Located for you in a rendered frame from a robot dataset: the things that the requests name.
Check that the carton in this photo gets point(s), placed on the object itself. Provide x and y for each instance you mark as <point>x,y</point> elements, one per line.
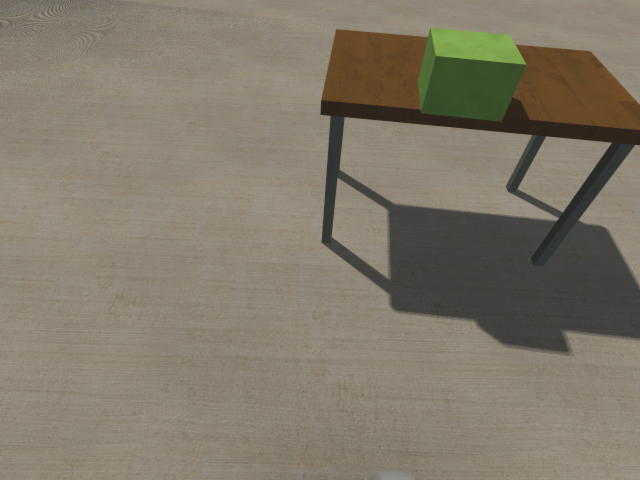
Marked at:
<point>469,74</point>

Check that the table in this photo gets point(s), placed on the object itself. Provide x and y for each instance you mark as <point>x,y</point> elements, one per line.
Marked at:
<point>562,93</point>

